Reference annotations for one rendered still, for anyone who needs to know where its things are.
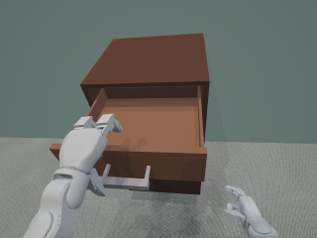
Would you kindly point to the right robot forearm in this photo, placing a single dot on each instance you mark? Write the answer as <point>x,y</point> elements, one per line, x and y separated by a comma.
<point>258,227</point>

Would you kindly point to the left robot forearm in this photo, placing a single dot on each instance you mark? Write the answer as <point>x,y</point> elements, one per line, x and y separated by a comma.
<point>61,200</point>

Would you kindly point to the drawer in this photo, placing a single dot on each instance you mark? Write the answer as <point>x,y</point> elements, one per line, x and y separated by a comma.
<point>162,128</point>

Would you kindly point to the robot right hand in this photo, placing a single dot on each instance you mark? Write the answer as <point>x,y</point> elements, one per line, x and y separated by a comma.
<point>238,214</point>

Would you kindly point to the robot left hand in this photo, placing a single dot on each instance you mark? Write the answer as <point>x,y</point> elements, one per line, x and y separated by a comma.
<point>83,146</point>

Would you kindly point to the handle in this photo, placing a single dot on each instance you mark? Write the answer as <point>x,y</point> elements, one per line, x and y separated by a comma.
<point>126,183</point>

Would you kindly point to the cabinet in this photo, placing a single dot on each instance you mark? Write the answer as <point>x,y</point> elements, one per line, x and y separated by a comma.
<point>156,61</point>

